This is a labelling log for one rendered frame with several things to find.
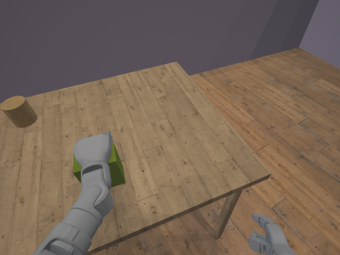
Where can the sponge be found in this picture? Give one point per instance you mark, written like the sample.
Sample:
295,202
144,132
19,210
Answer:
115,166

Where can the robot right hand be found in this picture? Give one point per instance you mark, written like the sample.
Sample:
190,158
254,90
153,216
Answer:
274,235

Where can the table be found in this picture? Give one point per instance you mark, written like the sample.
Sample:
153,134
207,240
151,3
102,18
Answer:
178,152

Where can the robot left forearm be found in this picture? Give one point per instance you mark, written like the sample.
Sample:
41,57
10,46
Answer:
73,235

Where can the robot left hand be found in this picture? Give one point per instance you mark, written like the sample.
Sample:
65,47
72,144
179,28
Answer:
97,148

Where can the robot right forearm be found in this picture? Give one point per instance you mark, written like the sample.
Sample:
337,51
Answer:
281,249

